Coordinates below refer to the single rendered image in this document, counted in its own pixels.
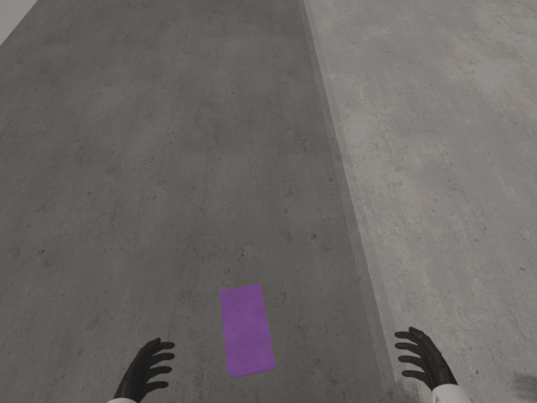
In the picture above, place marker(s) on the robot right hand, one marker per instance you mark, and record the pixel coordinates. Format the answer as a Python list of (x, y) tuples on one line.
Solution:
[(437, 371)]

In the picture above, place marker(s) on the robot left hand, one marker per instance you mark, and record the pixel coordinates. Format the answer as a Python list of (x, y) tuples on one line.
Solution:
[(133, 385)]

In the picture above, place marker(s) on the robot right forearm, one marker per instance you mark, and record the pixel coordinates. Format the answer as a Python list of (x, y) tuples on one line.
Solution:
[(450, 393)]

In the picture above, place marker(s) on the carton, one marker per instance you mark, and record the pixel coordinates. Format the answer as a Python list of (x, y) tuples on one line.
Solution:
[(246, 331)]

